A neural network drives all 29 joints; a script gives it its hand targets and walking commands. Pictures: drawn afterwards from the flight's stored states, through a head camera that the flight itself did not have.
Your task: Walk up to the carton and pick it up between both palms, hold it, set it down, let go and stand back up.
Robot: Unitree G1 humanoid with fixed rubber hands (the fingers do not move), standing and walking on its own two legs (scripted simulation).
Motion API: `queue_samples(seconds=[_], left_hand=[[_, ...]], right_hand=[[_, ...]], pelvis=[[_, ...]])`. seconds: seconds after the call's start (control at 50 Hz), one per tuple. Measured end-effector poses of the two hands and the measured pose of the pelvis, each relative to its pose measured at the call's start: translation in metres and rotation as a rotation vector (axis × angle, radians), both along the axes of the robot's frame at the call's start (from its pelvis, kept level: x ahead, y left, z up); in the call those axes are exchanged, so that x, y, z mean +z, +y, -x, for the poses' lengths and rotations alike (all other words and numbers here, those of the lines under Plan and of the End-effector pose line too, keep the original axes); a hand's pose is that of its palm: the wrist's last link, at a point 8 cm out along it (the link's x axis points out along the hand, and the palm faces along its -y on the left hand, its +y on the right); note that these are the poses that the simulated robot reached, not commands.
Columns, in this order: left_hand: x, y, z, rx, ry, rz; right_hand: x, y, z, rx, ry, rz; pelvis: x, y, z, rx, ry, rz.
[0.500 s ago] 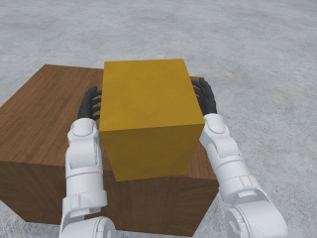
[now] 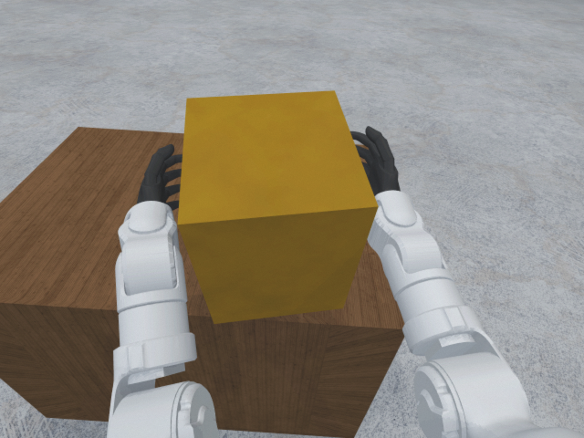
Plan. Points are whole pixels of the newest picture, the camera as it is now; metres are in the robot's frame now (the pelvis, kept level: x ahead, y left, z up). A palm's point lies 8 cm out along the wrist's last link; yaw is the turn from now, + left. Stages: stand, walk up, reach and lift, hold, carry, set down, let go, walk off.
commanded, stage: reach and lift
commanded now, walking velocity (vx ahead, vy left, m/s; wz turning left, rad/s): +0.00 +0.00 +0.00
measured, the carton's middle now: (271, 212) +0.40 +0.00 +0.13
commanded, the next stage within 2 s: hold in 0.60 s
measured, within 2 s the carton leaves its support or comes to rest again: neither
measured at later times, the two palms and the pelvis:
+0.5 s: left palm (147, 196) +0.36 +0.15 +0.20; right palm (384, 175) +0.36 -0.14 +0.21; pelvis +0.00 +0.00 +0.00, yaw +0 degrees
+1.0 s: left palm (139, 186) +0.36 +0.16 +0.22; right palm (385, 159) +0.36 -0.14 +0.24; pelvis +0.00 -0.01 +0.00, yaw +1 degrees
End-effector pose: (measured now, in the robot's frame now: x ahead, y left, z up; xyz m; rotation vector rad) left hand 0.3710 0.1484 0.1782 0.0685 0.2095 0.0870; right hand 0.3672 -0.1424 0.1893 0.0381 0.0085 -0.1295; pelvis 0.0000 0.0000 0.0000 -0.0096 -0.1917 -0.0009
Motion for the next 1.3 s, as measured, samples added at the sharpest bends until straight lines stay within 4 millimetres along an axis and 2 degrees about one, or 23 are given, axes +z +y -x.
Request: queue_samples(seconds=[0.16,0.46,0.66,0.94,1.3], left_hand=[[0.006,0.006,0.005,0.018,-0.018,0.005],[0.022,0.003,0.01,0.008,-0.031,0.016],[0.032,0.008,0.014,0.025,-0.036,0.028],[0.04,0.008,0.013,0.025,-0.046,0.041],[0.048,0.009,0.024,0.029,-0.047,0.052]], right_hand=[[0.006,0.006,0.0,0.018,-0.02,-0.012],[0.023,0.003,0.007,0.009,-0.035,-0.01],[0.036,0.008,0.006,0.025,-0.041,-0.006],[0.047,0.007,0.005,0.03,-0.053,-0.006],[0.055,0.009,0.014,0.035,-0.054,-0.009]], pelvis=[[0.0,-0.002,-0.002,0.017,-0.011,0.002],[0.0,0.0,0.003,0.007,-0.021,0.001],[0.0,-0.003,0.005,0.009,-0.024,-0.001],[0.0,-0.005,0.003,0.012,-0.026,-0.001],[-0.001,-0.005,0.006,0.009,-0.038,-0.002]])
